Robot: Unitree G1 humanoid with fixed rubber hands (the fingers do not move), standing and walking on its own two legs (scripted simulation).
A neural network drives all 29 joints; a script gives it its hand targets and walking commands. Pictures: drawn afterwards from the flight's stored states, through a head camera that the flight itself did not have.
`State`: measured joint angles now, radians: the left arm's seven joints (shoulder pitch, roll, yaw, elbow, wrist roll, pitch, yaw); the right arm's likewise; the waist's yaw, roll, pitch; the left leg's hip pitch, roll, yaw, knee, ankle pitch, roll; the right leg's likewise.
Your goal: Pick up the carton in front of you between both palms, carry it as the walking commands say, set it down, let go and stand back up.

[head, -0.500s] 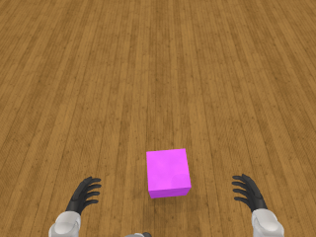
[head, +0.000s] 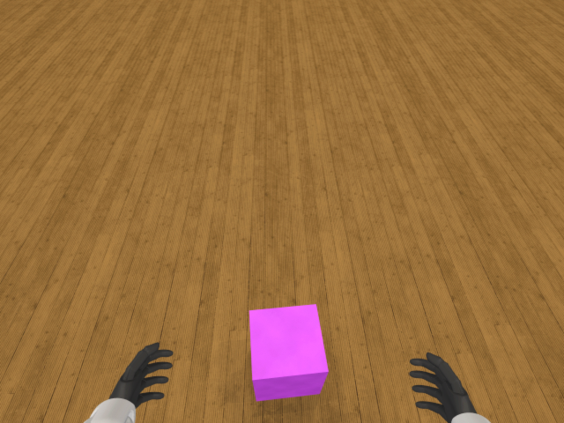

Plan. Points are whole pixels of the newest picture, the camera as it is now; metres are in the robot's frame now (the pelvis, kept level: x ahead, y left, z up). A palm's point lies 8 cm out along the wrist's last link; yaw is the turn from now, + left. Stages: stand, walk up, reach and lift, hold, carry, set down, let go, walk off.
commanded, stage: let go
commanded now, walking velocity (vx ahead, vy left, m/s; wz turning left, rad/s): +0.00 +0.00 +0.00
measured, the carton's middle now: (285, 353) +0.42 +0.00 -0.65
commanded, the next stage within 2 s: stand in 0.06 s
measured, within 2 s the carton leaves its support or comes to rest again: neither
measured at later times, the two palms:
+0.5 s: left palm out of the picture +0.14 +0.26 -0.12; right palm out of the picture +0.12 -0.25 -0.11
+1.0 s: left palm out of the picture +0.05 +0.27 -0.14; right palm out of the picture +0.04 -0.23 -0.13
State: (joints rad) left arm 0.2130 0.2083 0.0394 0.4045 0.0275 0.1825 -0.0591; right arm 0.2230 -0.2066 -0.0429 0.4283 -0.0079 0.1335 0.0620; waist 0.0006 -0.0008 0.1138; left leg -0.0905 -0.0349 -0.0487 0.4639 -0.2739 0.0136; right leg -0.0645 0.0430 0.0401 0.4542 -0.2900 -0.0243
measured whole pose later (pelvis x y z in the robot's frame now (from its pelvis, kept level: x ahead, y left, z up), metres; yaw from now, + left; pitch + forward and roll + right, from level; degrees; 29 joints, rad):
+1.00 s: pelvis +0.05 +0.02 -0.01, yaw -2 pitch +1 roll +0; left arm 0.36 0.24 -0.03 0.99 0.01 0.00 0.04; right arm 0.38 -0.23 0.03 0.95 -0.01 0.00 -0.04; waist 0.00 -0.01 -0.03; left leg -0.16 -0.04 0.01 0.52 -0.36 0.04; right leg -0.14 0.02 0.06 0.50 -0.37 0.00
